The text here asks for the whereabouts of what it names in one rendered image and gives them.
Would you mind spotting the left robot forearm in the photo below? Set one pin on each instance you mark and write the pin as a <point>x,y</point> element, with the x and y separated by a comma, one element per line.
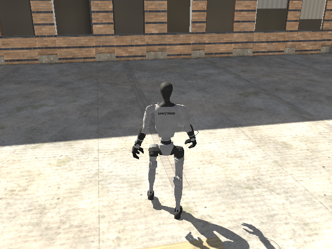
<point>139,139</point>

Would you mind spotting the right robot forearm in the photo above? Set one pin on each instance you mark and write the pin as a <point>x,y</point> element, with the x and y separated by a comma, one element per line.
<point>191,134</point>

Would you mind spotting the robot right upper arm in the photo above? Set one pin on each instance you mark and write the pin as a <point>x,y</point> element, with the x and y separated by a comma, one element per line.
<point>185,117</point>

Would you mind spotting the robot head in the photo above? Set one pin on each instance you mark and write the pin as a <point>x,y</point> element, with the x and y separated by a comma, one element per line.
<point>166,89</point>

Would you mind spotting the robot left upper arm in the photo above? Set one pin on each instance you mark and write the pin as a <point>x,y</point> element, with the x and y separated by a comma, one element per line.
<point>147,117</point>

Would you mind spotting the robot right shin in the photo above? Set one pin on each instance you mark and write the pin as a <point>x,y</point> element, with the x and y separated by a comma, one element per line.
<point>178,194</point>

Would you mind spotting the robot left hand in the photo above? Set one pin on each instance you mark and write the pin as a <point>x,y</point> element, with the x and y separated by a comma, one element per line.
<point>135,150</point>

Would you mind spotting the robot right hand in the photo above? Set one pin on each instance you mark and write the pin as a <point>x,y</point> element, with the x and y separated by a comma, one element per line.
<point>193,143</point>

